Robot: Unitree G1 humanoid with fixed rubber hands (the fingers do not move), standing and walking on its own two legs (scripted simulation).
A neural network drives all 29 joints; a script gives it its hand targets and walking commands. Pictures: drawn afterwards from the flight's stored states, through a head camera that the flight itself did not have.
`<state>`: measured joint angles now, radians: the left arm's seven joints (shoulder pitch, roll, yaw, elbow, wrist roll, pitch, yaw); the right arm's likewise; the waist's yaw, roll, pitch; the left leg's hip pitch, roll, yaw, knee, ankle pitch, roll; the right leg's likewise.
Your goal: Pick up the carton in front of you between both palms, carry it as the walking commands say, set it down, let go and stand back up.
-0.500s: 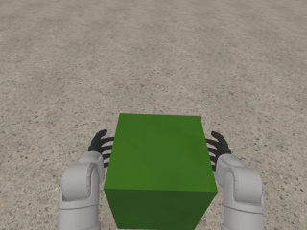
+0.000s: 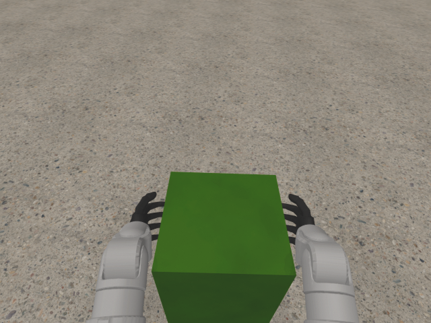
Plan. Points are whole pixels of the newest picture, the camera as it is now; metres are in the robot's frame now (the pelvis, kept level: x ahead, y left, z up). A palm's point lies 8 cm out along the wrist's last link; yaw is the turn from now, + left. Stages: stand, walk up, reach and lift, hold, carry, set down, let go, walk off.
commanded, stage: carry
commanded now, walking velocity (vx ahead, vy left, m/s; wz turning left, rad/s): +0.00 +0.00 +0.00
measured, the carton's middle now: (220, 250) +0.28 +0.00 -0.03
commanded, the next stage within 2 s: hold in 0.64 s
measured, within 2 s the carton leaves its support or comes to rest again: neither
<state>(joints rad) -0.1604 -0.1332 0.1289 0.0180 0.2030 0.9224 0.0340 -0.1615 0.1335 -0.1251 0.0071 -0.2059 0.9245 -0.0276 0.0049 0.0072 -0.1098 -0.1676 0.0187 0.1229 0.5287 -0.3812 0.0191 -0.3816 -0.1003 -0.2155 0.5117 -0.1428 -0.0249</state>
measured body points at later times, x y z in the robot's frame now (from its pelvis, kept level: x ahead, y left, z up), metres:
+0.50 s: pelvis -0.01 +0.00 +0.00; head -0.02 +0.00 +0.45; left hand +0.30 +0.16 +0.03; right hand +0.30 -0.15 +0.03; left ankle -0.06 +0.10 -0.73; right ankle +0.08 -0.11 -0.73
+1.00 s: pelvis -0.02 -0.01 +0.01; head -0.03 -0.03 +0.46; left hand +0.26 +0.18 +0.04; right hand +0.30 -0.12 +0.04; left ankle -0.06 +0.10 -0.73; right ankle +0.08 -0.13 -0.73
